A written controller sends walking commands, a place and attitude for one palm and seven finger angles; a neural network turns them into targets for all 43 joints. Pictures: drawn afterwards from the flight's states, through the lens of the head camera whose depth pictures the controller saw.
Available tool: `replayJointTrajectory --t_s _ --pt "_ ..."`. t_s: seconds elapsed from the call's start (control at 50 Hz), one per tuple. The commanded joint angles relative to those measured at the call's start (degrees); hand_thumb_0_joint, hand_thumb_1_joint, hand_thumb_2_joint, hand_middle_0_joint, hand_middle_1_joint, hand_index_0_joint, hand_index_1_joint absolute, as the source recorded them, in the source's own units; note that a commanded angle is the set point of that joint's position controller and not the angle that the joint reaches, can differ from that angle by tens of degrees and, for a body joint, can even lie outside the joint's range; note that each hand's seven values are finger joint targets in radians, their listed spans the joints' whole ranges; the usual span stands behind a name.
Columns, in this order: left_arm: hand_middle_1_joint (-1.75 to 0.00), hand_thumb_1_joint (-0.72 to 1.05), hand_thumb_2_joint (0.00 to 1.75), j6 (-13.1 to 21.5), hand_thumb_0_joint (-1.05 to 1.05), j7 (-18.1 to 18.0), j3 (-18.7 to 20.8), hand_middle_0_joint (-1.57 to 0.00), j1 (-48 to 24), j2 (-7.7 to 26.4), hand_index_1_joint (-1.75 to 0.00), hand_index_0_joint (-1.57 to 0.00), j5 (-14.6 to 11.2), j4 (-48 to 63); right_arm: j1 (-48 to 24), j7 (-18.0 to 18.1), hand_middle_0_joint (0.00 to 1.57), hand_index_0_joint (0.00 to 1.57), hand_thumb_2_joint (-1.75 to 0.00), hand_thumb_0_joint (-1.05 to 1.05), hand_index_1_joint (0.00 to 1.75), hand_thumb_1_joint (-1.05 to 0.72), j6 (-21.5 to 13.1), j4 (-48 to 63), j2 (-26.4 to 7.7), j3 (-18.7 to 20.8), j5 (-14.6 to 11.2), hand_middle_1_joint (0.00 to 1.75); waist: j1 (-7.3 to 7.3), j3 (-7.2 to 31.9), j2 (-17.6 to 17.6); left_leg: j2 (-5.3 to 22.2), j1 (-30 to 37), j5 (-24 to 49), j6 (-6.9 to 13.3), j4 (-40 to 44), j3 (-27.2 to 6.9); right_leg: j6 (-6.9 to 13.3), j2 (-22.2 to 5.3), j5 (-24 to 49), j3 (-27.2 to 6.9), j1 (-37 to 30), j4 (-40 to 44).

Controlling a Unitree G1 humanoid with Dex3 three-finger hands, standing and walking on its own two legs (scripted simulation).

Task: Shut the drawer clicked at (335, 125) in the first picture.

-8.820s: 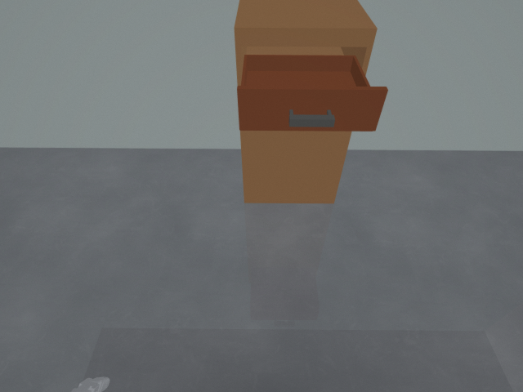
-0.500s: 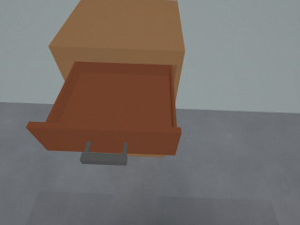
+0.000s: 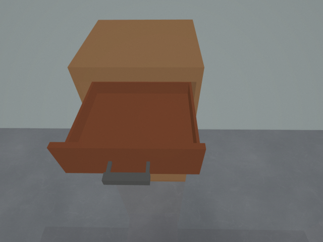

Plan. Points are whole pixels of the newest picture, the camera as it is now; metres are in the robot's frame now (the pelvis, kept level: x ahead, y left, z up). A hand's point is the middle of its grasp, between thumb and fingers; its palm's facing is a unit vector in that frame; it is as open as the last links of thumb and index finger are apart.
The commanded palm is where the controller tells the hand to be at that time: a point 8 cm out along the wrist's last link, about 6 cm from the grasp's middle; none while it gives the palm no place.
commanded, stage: come to a stop and stand still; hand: left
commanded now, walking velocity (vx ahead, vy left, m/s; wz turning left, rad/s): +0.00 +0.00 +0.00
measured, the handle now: (127, 171) +0.31 +0.12 -0.03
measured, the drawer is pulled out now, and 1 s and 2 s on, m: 0.30 0.30 0.30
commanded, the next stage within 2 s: look again from close up in 0.54 s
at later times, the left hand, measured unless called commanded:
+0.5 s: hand out of the picture +0.08 +0.16 -0.16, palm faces +0.03 -0.97 -0.23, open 7.3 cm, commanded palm none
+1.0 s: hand out of the picture +0.05 +0.14 -0.16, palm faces +0.03 -0.97 -0.22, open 7.3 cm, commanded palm none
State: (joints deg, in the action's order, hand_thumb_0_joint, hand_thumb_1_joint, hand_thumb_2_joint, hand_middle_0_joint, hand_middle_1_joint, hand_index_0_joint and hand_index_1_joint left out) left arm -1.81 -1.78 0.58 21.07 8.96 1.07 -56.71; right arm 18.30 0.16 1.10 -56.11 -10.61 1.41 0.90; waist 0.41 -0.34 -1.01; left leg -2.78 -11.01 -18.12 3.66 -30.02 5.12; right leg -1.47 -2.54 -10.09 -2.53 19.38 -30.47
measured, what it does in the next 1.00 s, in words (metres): shifts its weight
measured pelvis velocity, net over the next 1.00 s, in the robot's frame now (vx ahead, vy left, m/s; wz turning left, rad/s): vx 0.04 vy -0.04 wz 0.01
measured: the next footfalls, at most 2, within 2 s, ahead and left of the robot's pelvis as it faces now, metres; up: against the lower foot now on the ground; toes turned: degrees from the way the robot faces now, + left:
none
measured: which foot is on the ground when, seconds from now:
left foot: down 0.00-1.00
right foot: down 0.00-1.00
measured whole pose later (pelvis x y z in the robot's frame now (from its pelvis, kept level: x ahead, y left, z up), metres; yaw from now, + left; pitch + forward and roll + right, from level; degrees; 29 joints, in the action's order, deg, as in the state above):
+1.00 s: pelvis +0.04 -0.04 +0.01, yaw +0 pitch -1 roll +0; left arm -0.2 -2.1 -0.4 15.7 8.8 0.3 -62.0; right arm 17.9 1.3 -1.2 -64.6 -9.3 0.0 0.3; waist -0.2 -1.5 -1.4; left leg 0.5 -4.1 -17.7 0.2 -23.2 3.3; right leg 0.8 0.6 -11.3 -0.3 13.3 -26.1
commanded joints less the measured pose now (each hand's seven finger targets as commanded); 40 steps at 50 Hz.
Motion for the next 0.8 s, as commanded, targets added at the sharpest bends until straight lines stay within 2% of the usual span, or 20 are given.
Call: replayJointTrajectory --t_s 0.0,0.04,0.1,0.2,0.36,0.42,0.48,0.54,0.56,0.58,0.66,0.72,0.78 --pt "-0.30 0.90 0.90 2.4 0.00 -0.5 1.0 -0.20 -0.5 5.7 -0.30 -0.20 0.0 2.8 0.7 0.9 0.20 0.20 -0.90 0.00 0.30 -0.90 -2.3 2.4 -5.3 0.7 -0.3 0.30 -0.75 -2.2 0.6 8.4 -4.5 -2.5 -0.4 12.3 -11.0 3.6 -1.6 -1.6 -3.6 -3.2 5.0" --pt "-0.30 0.90 0.90 2.7 0.00 -0.6 0.8 -0.20 -0.4 5.4 -0.30 -0.20 -0.2 1.8 1.5 1.0 0.20 0.20 -0.90 0.00 0.30 -0.90 -2.7 1.1 -4.8 0.4 -0.5 0.30 -0.78 -0.9 1.1 8.3 -2.7 3.8 -0.6 11.1 -9.6 3.6 -2.2 2.9 -3.5 -5.0 4.9" --pt "-0.30 0.90 0.90 2.8 0.00 -0.8 0.6 -0.20 -0.8 5.3 -0.30 -0.20 -0.3 0.7 2.1 1.3 0.20 0.20 -0.90 0.00 0.30 -0.90 -3.1 -0.3 -4.5 0.0 -0.5 0.30 -0.78 -1.1 0.6 8.4 -1.3 10.4 -1.0 10.5 -8.8 3.6 -2.5 6.8 -2.9 -6.1 4.4" --pt "-0.30 0.90 0.90 2.8 0.00 -0.9 0.5 -0.20 -1.1 5.4 -0.30 -0.20 -0.5 -0.8 2.8 1.7 0.20 0.20 -0.90 0.00 0.30 -0.90 -3.0 -2.5 -4.0 -0.3 -0.5 0.30 -0.81 -1.7 0.4 8.4 0.3 13.7 -1.4 9.5 -7.7 3.8 -3.0 10.3 -3.0 -6.9 4.6" --pt "-0.30 0.90 0.90 2.6 0.00 -0.9 0.5 -0.20 -3.3 5.8 -0.30 -0.20 -0.6 -1.4 2.8 1.7 0.20 0.20 -0.90 0.00 0.30 -0.90 -2.8 -4.2 -4.0 -0.4 -0.5 0.30 -0.84 -3.4 2.0 8.8 0.6 12.6 -1.5 10.5 -7.5 3.7 -2.8 9.9 -2.6 -7.0 5.3" --pt "-0.30 0.90 0.90 2.6 0.00 -0.9 0.6 -0.20 -3.6 5.9 -0.30 -0.20 -0.5 -1.3 2.8 1.8 0.20 0.20 -0.90 0.00 0.30 -0.90 -2.9 -4.6 -4.1 -0.4 -0.5 0.30 -0.89 -2.1 1.8 8.9 1.8 13.9 -1.7 10.1 -7.3 3.7 -2.8 10.8 -2.8 -7.6 5.0" --pt "-0.30 0.90 0.90 2.6 0.00 -0.9 0.7 -0.20 -3.9 6.1 -0.30 -0.20 -0.6 -1.2 2.6 1.8 0.20 0.20 -0.90 0.00 0.30 -0.90 -2.9 -4.9 -4.1 -0.4 -0.5 0.30 -0.75 -2.3 0.8 8.9 1.9 14.4 -1.7 10.3 -7.2 3.8 -2.8 11.0 -2.7 -7.8 5.3" --pt "-0.30 0.90 0.90 2.7 0.00 -0.9 0.7 -0.20 -4.0 6.1 -0.30 -0.20 -0.6 -1.4 2.6 1.8 0.20 0.20 -0.90 0.00 0.30 -0.90 -2.9 -5.1 -4.1 -0.4 -0.5 0.30 -0.94 -1.6 1.5 8.9 2.9 14.2 -1.7 10.1 -6.8 3.8 -2.9 11.7 -3.0 -7.9 5.6" --pt "-0.30 0.90 0.90 2.7 0.00 -0.8 0.6 -0.20 -4.3 6.3 -0.30 -0.20 -0.6 -1.5 2.6 1.8 0.20 0.20 -0.90 0.00 0.30 -0.90 -2.9 -5.2 -4.1 -0.4 -0.5 0.30 -0.95 -2.0 0.3 8.9 2.9 14.9 -1.7 10.6 -7.0 3.9 -2.7 11.5 -2.7 -7.8 5.5" --pt "-0.30 0.90 0.90 2.7 0.00 -0.8 0.7 -0.20 -4.2 6.2 -0.30 -0.20 -0.6 -1.6 2.6 1.8 0.20 0.20 -0.90 0.00 0.30 -0.90 -3.0 -5.3 -4.2 -0.5 -0.5 0.30 -0.86 -1.4 0.9 9.0 3.1 15.3 -1.7 10.3 -7.0 3.9 -2.8 11.9 -2.8 -8.2 5.5" --pt "-0.30 0.90 0.90 2.7 0.00 -0.7 0.5 -0.20 -4.3 6.3 -0.30 -0.20 -0.6 -2.0 2.5 1.8 0.20 0.20 -0.90 0.00 0.30 -0.90 -2.9 -5.8 -4.0 -0.5 -0.5 0.30 -0.88 -3.2 0.6 9.0 2.6 12.9 -1.7 11.2 -6.8 3.9 -2.6 9.9 -3.0 -7.4 6.6" --pt "-0.30 0.90 0.90 2.8 0.00 -0.7 0.5 -0.20 -4.2 6.5 -0.30 -0.20 -0.6 -2.1 2.9 1.8 0.20 0.20 -0.90 0.00 0.30 -0.90 -2.8 -6.0 -4.1 -0.6 -0.5 0.30 -1.06 -2.9 1.9 8.8 2.9 11.3 -1.8 10.9 -6.6 4.0 -2.8 9.7 -3.3 -7.5 7.1" --pt "-0.30 0.90 0.90 2.8 0.00 -0.6 0.5 -0.20 -4.0 6.4 -0.30 -0.20 -0.6 -2.3 2.9 1.8 0.20 0.20 -0.90 0.00 0.30 -0.90 -2.9 -6.3 -4.1 -0.6 -0.5 0.30 -0.94 -2.7 0.9 8.9 3.0 11.6 -1.8 11.1 -6.6 4.1 -2.7 9.6 -3.3 -7.6 7.2"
